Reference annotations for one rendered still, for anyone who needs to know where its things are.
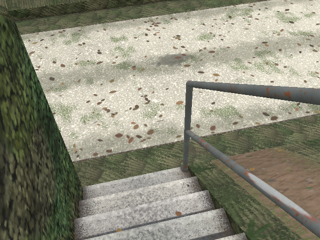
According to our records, stairs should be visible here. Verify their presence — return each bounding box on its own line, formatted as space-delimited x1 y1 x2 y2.
74 166 248 240

